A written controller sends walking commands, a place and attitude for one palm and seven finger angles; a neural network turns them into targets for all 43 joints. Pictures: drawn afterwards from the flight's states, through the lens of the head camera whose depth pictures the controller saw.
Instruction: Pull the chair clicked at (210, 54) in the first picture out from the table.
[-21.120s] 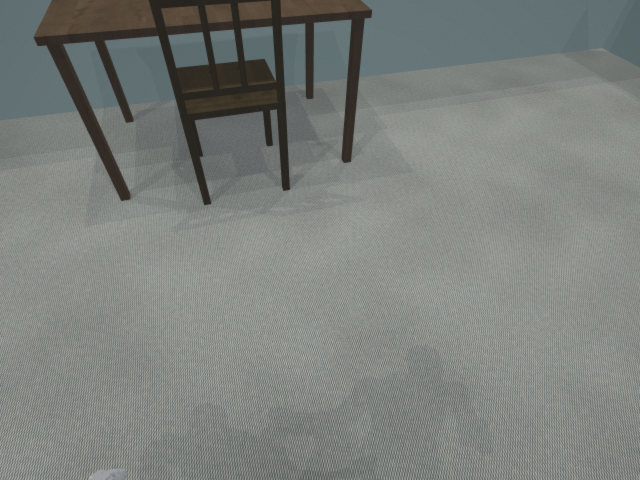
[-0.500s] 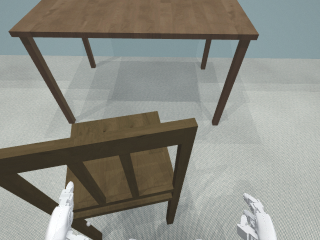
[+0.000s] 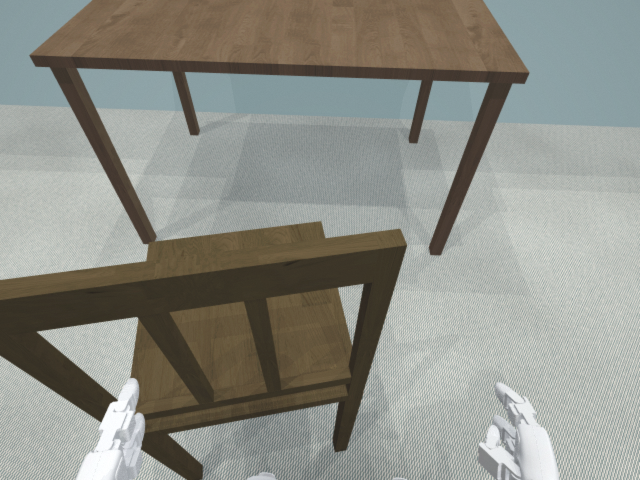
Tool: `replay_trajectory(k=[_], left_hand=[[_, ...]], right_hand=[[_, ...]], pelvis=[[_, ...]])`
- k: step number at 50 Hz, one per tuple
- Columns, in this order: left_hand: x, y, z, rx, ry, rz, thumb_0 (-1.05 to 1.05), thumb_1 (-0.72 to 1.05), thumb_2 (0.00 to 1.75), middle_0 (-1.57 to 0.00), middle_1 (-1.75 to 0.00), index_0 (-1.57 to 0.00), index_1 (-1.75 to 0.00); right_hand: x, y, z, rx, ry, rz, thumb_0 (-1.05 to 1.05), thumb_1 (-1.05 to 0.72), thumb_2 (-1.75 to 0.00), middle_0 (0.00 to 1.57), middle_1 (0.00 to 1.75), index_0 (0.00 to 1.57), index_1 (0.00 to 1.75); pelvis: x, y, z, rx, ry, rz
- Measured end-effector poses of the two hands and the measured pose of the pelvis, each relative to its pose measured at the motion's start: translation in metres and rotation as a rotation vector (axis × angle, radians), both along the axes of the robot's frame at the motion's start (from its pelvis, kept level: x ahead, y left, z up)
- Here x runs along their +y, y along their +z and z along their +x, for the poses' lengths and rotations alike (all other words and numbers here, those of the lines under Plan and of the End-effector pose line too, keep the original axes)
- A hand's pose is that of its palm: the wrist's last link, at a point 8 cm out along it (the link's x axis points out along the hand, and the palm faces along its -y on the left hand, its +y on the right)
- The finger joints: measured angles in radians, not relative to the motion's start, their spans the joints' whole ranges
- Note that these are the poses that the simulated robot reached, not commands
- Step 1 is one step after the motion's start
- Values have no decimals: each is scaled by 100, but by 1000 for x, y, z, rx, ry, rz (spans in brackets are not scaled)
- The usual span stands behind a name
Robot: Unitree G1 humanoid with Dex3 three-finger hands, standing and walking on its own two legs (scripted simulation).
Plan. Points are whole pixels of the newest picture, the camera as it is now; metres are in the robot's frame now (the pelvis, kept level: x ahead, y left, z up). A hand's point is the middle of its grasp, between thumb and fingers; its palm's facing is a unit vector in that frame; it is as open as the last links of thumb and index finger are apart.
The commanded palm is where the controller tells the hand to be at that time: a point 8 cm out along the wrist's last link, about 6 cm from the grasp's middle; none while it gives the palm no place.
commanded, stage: draw the hand back to the body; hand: left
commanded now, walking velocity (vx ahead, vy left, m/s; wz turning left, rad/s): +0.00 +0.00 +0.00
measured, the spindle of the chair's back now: (183, 361) +0.27 +0.20 -0.01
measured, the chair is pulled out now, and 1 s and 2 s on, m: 0.60 0.60 0.59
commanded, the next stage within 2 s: step back with the hand held close in 1.46 s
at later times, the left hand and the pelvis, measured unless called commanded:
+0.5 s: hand (102, 437) +0.15 +0.21 +0.09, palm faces +0.12 -0.93 -0.33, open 16.7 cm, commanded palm +0.11 +0.27 +0.14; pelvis +0.00 +0.00 +0.02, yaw -1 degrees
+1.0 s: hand (70, 413) +0.17 +0.24 +0.11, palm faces +0.26 -0.82 -0.51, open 9.4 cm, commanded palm +0.17 +0.29 +0.23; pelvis +0.04 -0.01 +0.06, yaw +1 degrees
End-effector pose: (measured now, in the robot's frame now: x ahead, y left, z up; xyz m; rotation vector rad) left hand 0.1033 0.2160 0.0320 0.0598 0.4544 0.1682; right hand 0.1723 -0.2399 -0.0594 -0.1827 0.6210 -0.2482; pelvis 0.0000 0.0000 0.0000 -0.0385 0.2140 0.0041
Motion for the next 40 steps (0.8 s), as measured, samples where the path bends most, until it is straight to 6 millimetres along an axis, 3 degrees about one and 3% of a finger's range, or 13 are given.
replay_trajectory(k=[5, 9, 20, 22, 30, 40], left_hand=[[4, 29, 16, -260, -74, 16, -1, -54, 20, 0, 0, -1, 0], [10, 40, 26, -376, -152, 38, -1, -54, 20, 0, 0, 0, 0], [33, 69, 25, -328, -128, 44, -1, -51, 22, -1, -1, -1, -1], [37, 72, 25, -259, -110, 145, -1, -48, 23, -1, -1, -2, -2], [43, 92, 24, -86, -13, 341, -1, -26, 34, -4, -6, -14, -9], [54, 102, 30, -13, 77, 395, 0, 9, 51, -9, -13, -28, -18]], right_hand=[[4, -10, 0, -11, 9, 35, 1, -90, -90, 20, 30, 20, 30], [7, -17, -1, -9, 10, 72, 1, -90, -90, 20, 30, 20, 30], [10, 6, -3, -50, -6, 71, 2, -90, -90, 20, 30, 20, 30], [9, 13, -2, -43, -2, 51, 2, -90, -90, 20, 30, 20, 30], [15, 38, 11, -51, 22, 29, 1, -90, -90, 20, 30, 20, 30], [26, 45, 32, -52, 125, 43, 1, -90, -90, 20, 30, 20, 30]], pelvis=[[-1, -7, -6, 2, -4, -1], [-3, -12, -11, 0, -13, 0], [0, 8, -3, -58, -9, -4], [0, 13, -1, -78, -15, -1], [3, 38, 12, -170, -15, 6], [-3, 53, 25, -236, -7, 21]])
